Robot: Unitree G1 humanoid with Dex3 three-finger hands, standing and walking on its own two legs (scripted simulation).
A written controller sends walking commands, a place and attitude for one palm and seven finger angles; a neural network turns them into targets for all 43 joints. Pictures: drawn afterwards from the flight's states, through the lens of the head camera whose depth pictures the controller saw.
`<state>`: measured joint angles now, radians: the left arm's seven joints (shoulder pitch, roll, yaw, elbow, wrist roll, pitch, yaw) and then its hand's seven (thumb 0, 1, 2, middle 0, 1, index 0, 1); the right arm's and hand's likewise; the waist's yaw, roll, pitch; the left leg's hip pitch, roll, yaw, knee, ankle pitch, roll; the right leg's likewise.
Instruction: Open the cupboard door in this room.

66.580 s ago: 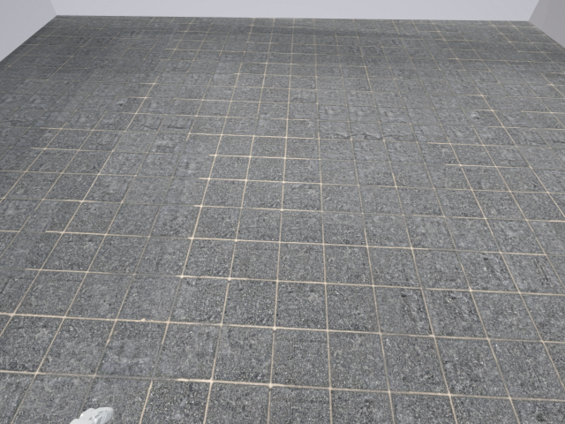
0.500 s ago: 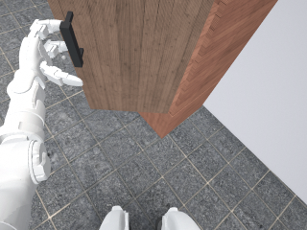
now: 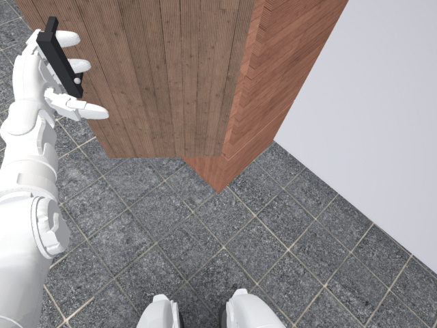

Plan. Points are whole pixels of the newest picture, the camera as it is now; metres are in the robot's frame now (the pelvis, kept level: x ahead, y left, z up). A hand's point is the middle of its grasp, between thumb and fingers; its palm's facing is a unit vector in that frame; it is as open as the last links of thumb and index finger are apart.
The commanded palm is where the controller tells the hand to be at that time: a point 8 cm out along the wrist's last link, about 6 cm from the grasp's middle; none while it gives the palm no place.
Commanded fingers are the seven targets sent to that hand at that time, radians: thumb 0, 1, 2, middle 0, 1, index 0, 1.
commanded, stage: slide the fingers in behind the handle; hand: left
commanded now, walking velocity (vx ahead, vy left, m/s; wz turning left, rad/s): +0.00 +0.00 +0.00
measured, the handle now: (65, 60) +0.58 +0.22 +0.08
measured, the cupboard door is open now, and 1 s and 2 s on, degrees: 48 48 84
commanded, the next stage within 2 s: close the thumb around the handle in 0.20 s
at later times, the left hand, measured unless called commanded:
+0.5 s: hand (74, 83) +0.52 +0.20 +0.09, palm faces -0.01 -1.00 +0.01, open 12.9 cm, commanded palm +0.51 +0.23 +0.08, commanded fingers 0.00 0.12 0.56 -0.34 -1.27 -0.34 -1.27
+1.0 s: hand (76, 82) +0.53 +0.19 +0.09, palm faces +0.01 -1.00 +0.00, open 5.4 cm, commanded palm +0.51 +0.22 +0.08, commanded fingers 0.00 0.90 0.90 -0.40 -1.35 -0.40 -1.35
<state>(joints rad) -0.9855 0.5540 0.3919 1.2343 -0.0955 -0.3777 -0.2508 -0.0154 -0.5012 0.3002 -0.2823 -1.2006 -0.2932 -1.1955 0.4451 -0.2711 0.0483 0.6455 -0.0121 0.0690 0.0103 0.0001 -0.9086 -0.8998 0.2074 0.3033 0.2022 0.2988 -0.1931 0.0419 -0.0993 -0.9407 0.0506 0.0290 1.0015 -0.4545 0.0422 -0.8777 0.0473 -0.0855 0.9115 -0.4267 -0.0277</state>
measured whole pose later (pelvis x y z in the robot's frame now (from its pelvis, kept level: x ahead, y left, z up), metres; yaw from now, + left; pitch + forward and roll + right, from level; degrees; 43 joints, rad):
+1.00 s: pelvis +0.00 +0.01 +0.00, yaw +0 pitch +22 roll -4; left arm -0.98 0.51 0.36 1.22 -0.09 -0.39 -0.21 0.01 0.77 0.84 -0.37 -1.34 -0.38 -1.34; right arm 0.44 -0.27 0.04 0.65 -0.02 0.07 0.02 0.00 -0.91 -0.90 0.21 0.30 0.20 0.30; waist -0.19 0.05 -0.11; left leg -0.95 0.04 0.03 1.01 -0.46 0.06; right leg -0.87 0.04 -0.08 0.91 -0.43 -0.01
